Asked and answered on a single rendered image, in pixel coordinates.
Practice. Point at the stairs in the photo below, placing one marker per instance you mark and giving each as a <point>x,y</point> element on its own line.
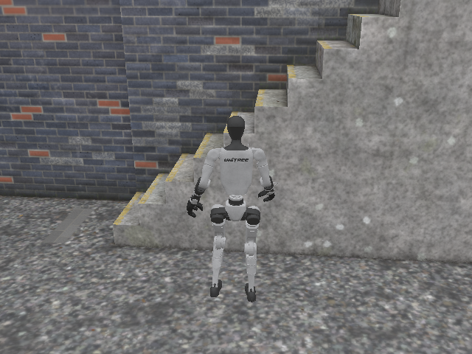
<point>371,149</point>

